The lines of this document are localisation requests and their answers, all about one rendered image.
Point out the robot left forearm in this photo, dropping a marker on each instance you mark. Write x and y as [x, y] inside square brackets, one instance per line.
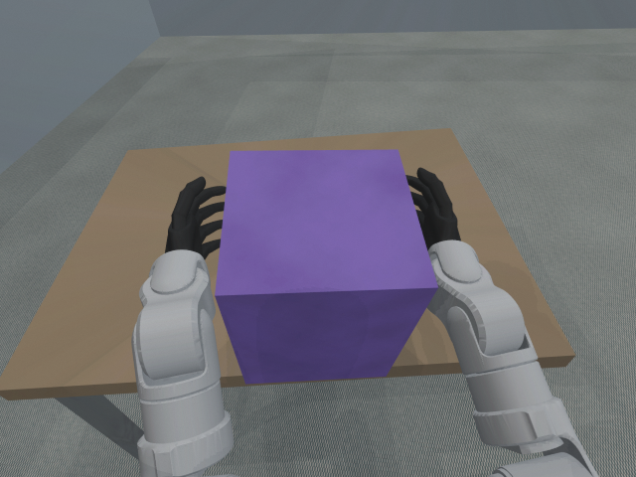
[177, 370]

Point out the carton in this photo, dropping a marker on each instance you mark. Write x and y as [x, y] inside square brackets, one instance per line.
[323, 269]

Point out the right robot hand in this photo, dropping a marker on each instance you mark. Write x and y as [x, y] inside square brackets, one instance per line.
[436, 218]

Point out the robot right upper arm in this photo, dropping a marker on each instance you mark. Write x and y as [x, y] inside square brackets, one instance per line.
[554, 465]

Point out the table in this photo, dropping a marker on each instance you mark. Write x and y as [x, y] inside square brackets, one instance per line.
[78, 346]

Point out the left robot hand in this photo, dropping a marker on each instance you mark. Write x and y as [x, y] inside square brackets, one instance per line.
[185, 230]

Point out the robot right forearm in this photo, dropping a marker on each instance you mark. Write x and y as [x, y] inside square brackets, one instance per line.
[515, 408]

